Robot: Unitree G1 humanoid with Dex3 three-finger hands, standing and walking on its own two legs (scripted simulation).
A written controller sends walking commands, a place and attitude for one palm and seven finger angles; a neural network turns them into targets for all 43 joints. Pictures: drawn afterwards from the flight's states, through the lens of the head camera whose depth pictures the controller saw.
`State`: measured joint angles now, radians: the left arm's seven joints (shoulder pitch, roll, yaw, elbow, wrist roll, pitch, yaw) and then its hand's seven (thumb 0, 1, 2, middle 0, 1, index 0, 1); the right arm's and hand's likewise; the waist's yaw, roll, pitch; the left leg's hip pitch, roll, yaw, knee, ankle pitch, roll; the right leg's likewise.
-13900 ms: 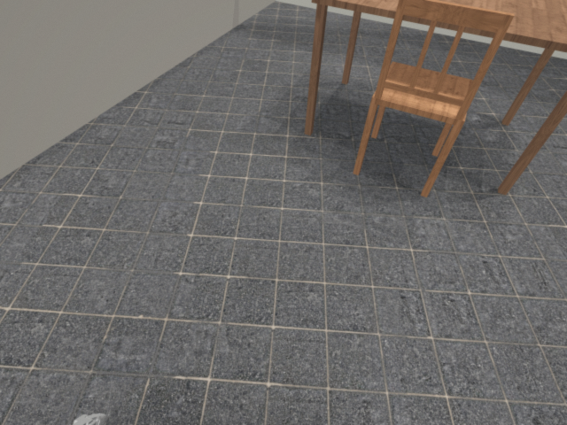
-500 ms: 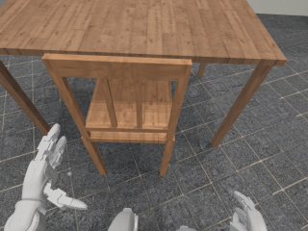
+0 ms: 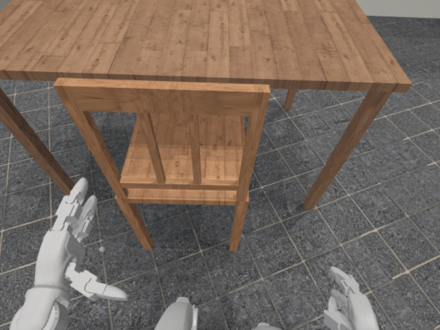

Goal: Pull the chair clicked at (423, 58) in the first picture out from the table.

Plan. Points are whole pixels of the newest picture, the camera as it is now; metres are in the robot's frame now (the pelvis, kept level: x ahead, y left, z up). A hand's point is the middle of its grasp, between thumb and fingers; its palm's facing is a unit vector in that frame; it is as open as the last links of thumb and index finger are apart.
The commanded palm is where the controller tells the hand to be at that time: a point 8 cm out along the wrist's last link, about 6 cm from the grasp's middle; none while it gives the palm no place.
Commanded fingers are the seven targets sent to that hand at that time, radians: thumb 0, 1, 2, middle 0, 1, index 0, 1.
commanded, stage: aim the fingers beside a spindle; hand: left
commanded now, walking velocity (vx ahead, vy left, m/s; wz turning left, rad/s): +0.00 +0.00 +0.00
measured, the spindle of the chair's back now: (153, 151) +0.50 +0.18 -0.02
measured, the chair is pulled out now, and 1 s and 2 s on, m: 0.00 0.00 0.00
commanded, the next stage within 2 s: push the fingers through the gap in 1.92 s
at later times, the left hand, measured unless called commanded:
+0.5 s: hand (119, 230) +0.28 +0.20 +0.02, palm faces +0.03 -1.00 -0.03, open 16.9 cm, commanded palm +0.27 +0.24 +0.02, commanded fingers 0.00 -0.50 0.30 -0.06 -0.08 -0.06 -0.08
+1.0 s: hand (141, 215) +0.32 +0.17 +0.00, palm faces +0.03 -1.00 -0.03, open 16.9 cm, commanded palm +0.31 +0.22 +0.00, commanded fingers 0.00 -0.50 0.30 -0.06 -0.08 -0.06 -0.08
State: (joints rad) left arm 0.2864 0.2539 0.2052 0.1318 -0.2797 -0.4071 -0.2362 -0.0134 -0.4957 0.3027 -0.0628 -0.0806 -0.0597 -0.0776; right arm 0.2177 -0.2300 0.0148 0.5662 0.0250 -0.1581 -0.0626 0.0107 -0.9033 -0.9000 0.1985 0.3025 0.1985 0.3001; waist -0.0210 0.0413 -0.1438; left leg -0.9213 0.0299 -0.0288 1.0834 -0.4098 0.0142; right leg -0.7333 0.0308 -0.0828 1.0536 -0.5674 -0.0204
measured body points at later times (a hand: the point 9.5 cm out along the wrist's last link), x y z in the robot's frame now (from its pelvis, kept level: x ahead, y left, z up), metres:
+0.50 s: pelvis +0.00 +0.01 -0.01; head +0.08 +0.02 +0.43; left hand +0.28 +0.25 +0.02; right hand +0.16 -0.24 -0.10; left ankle +0.06 +0.11 -0.66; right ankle -0.03 -0.11 -0.66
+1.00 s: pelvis -0.01 +0.01 -0.03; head +0.08 +0.02 +0.42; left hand +0.32 +0.22 +0.00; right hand +0.14 -0.24 -0.12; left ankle +0.06 +0.11 -0.66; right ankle -0.03 -0.11 -0.66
